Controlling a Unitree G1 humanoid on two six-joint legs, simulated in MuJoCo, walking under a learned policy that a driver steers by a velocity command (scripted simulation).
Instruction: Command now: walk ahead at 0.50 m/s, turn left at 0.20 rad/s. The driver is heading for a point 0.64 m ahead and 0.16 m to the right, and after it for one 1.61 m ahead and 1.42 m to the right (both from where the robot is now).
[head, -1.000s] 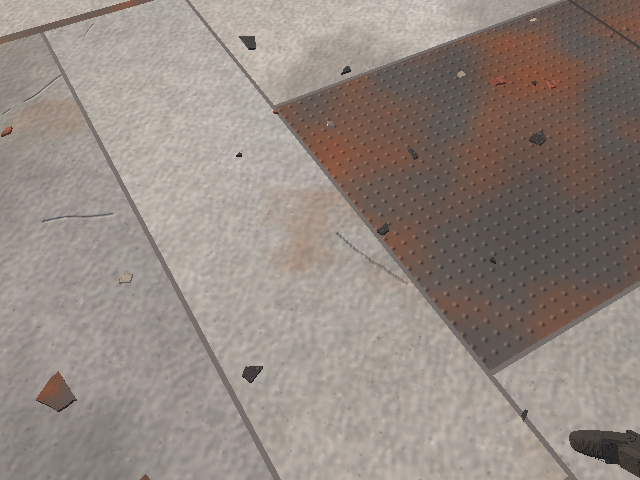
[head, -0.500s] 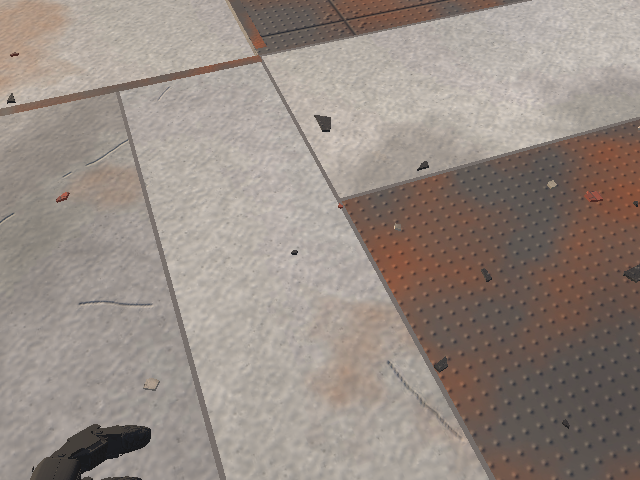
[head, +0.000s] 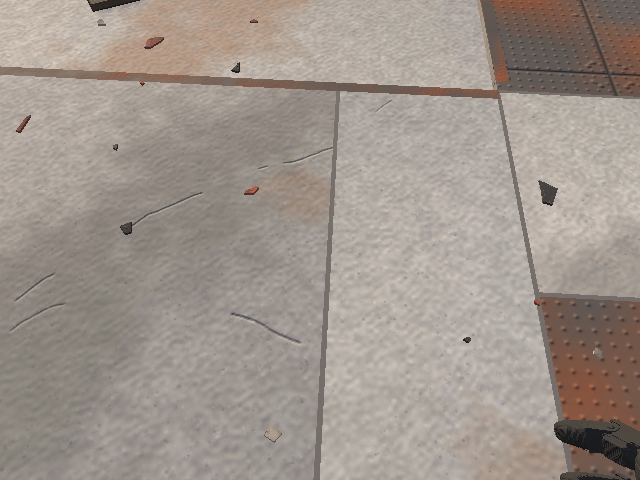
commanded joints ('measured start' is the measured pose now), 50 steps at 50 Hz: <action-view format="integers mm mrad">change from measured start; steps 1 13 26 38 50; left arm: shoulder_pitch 13 -158 -9 -100 -22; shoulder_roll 89 46 157 142 34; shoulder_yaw -11 3 60 42 10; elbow -92 -119 -184 -240 -234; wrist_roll -2 -6 -3 4 15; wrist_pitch -54 -1 6 -14 11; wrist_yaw -11 -13 -54 3 14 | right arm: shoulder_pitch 401 185 224 81 252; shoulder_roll -249 -119 -209 -90 -228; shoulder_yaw -82 -42 -61 -14 -66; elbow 19 120 182 67 82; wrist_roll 0 -34 1 -32 -29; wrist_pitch -7 -82 -8 -64 -110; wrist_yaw -22 -37 -80 -49 -34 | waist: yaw -194 -74 74 -64 -169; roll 162 46 58 -50 -16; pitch -474 -18 -195 -68 -273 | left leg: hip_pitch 930 368 481 -90 541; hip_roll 395 213 215 84 197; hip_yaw -796 -16 183 -73 -260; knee -241 -471 200 271 -140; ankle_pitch -154 174 803 -28 -25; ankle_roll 301 119 -22 -157 6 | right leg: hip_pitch -710 -703 -180 -284 -311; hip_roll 84 -24 164 -10 81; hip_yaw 239 301 109 439 479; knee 748 315 -40 -366 216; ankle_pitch -135 478 353 567 282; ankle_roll -36 -11 -206 -315 -140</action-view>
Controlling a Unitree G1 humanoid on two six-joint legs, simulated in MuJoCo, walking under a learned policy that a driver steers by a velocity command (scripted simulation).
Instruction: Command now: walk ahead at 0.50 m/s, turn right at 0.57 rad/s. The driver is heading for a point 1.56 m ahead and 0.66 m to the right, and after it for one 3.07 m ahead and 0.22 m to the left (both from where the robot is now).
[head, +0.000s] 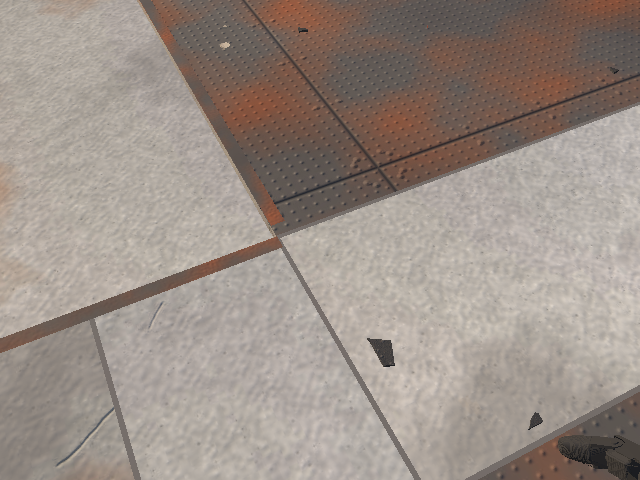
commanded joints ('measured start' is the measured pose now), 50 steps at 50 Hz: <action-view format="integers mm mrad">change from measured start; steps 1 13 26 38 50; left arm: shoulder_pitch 94 -177 52 -182 -13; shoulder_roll -19 37 195 168 38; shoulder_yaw -20 2 83 43 -10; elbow -121 -170 -145 -167 -116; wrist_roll -15 -6 0 7 28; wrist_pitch -24 8 17 5 22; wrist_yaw -2 -24 -45 4 19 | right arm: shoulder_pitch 331 187 227 129 44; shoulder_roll -304 -145 -213 -109 -214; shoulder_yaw -97 -57 -68 -18 -42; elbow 18 62 96 6 -38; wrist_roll -23 -6 21 -19 -57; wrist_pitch -4 10 66 69 56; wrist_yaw -10 -21 -44 -41 -27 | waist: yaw -107 -102 101 -100 2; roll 327 66 1 -65 145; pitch -320 24 -165 -119 -170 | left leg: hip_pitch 792 389 265 -68 427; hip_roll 420 274 214 46 320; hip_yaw -657 -8 265 1 -312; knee -125 -317 454 453 -35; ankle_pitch -319 83 522 -177 670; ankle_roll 256 191 34 -96 205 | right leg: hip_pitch -556 -655 141 -160 -291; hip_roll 20 -209 -82 -214 -5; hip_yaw -61 -129 -209 10 -10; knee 586 444 -11 -184 228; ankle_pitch -117 322 417 974 71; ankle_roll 10 67 -147 -216 17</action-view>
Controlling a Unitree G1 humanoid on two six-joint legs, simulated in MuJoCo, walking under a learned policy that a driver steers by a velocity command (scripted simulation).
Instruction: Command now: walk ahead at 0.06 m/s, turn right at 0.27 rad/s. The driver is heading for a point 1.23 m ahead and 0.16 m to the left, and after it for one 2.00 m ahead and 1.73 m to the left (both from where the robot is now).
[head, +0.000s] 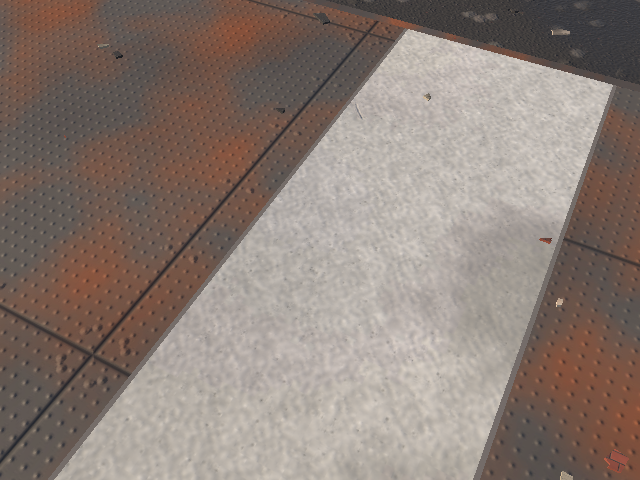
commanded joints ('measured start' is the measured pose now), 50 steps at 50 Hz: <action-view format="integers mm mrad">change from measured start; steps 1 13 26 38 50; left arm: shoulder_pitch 121 29 28 46 91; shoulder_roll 82 46 37 19 24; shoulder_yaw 6 4 -11 -19 -23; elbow -44 35 104 203 310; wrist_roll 17 10 14 7 0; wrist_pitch -16 23 -31 -39 -33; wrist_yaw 5 -7 -4 -5 1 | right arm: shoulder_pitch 57 27 46 59 86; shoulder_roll -112 -91 -68 -76 -52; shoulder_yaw -31 -16 -18 -28 -24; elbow -52 -2 94 208 300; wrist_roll -18 29 18 25 30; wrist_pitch -7 40 37 56 66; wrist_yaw -10 -2 -19 -41 -51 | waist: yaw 0 -17 -43 -41 -34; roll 230 149 -34 -6 -38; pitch -219 -118 -5 -15 4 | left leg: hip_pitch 386 153 236 274 252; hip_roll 425 173 58 61 10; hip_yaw -468 -150 -5 -5 53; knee -119 -157 -53 -57 -33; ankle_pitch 666 -45 12 80 -167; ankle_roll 320 132 -7 -14 -12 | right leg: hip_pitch -174 141 -26 22 19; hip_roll -52 -124 -173 -153 -140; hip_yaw -3 -137 -63 -94 -97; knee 263 -226 -217 -220 -283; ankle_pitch -287 215 180 298 -8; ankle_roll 71 75 23 23 3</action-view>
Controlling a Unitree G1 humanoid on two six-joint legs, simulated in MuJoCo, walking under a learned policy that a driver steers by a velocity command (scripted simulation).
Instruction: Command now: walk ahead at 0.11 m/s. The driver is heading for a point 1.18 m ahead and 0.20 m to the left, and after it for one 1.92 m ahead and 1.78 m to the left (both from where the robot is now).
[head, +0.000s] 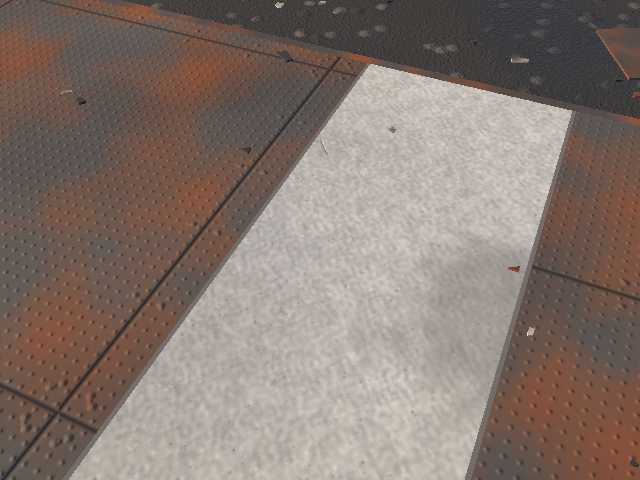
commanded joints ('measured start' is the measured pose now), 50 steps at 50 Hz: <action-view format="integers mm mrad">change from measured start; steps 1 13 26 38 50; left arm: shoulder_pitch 57 -52 -370 -24 -35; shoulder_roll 151 130 67 166 163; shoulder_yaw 33 40 24 62 48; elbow -10 -100 -191 -92 -33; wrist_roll -10 -58 -30 -18 12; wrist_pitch -1 -88 -82 -91 -120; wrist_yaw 9 -10 -52 -57 -18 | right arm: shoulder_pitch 0 270 326 194 1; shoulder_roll -92 -136 -135 -133 -67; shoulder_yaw -17 -29 -5 -11 -33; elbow -18 38 10 -95 -177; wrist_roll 7 7 4 54 19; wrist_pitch -7 -137 -105 -151 -93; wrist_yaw -4 65 26 45 45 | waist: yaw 19 -58 -76 93 23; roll -89 136 76 -120 -45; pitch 20 58 111 -139 35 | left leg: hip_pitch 14 354 197 -465 -422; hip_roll -77 341 169 29 88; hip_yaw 95 -571 -35 -48 -27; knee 55 -330 -427 864 304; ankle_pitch -181 -270 250 -193 333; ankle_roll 29 302 227 113 75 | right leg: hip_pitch -132 -661 -508 250 -44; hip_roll -64 -41 -80 -344 -219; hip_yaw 95 80 -88 478 -97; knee -187 694 123 -262 -425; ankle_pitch -251 -145 373 -64 341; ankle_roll -68 -51 7 -253 -169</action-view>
